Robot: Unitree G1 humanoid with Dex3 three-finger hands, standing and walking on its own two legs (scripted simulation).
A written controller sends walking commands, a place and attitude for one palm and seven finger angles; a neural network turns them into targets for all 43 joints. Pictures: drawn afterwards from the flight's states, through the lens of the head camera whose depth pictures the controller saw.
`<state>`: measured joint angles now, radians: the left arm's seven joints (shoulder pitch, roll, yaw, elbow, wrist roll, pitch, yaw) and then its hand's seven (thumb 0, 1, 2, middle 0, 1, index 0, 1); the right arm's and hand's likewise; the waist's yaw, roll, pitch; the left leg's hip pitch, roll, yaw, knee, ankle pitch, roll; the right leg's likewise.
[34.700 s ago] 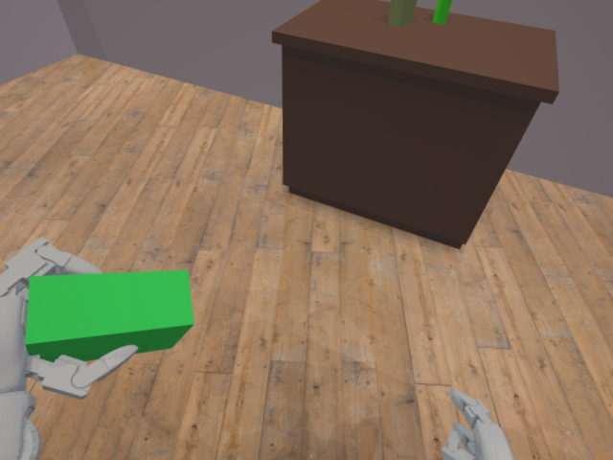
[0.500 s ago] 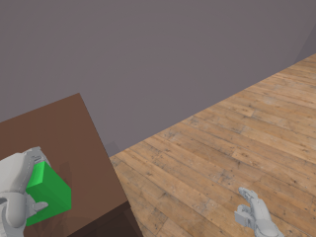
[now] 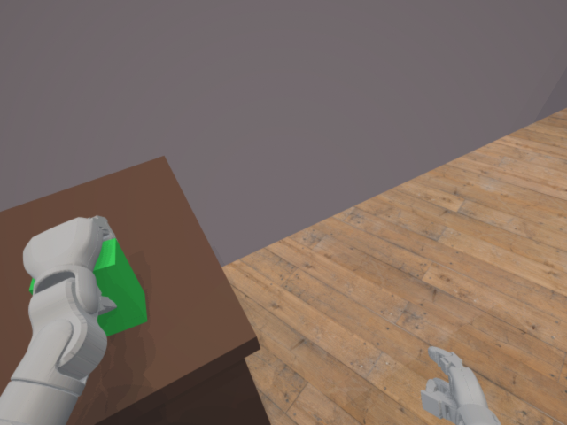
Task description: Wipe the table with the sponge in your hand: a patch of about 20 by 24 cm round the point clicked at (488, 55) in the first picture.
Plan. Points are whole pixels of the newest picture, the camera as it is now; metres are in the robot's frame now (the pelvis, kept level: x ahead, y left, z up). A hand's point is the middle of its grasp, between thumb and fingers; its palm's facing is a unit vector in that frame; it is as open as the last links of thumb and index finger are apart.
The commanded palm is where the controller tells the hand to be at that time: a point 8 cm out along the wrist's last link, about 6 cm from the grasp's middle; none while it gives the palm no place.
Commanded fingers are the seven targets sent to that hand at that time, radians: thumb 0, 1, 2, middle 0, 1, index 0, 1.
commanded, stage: wipe forward along the middle lane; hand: left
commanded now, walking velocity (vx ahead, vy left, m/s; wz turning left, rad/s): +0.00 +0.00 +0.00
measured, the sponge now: (102, 302) +0.25 +0.31 +0.07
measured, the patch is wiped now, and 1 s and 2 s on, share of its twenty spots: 1.00 1.00 1.00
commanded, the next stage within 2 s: slide back across to the first lane in 1.06 s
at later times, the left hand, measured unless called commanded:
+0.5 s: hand (88, 248) +0.31 +0.34 +0.13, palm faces +0.00 -0.06 -1.00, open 10.1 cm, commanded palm +0.28 +0.35 +0.16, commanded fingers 0.00 0.10 1.30 -1.20 -1.60 -1.20 -1.60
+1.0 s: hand (83, 234) +0.33 +0.36 +0.13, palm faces -0.04 -0.05 -1.00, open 10.1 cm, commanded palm +0.32 +0.38 +0.16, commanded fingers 0.00 0.10 1.30 -1.20 -1.60 -1.20 -1.60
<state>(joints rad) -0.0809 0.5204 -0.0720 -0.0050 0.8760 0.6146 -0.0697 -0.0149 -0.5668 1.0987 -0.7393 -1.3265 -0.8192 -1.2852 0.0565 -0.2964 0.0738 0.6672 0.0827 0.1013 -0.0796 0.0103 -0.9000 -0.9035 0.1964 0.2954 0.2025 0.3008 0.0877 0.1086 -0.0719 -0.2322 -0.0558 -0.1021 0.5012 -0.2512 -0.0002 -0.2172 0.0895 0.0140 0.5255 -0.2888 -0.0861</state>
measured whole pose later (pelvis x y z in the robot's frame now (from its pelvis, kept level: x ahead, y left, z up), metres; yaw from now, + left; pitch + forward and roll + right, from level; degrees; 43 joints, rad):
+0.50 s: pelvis +0.00 -0.01 +0.00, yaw +0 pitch +1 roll +1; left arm -0.28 0.60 0.02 0.33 0.86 0.39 -0.08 0.01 -0.58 1.11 -0.75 -1.30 -0.81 -1.31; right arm 0.13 -0.32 0.05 0.68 0.07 0.10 -0.07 0.01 -0.90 -0.90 0.20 0.30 0.20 0.30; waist 0.06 0.09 -0.07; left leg -0.29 -0.04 -0.11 0.54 -0.27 0.01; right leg -0.26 0.11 0.00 0.53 -0.29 -0.10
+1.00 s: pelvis +0.01 -0.01 +0.00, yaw +1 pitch +5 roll +1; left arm -0.38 0.66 0.08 0.52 0.87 0.26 -0.08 0.01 -0.59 1.11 -0.76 -1.30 -0.81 -1.32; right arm 0.15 -0.33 0.04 0.68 0.07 0.12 -0.07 0.01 -0.90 -0.90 0.20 0.30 0.20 0.30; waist 0.04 0.09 -0.09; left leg -0.36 -0.04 -0.12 0.56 -0.29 0.02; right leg -0.32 0.11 -0.01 0.54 -0.30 -0.10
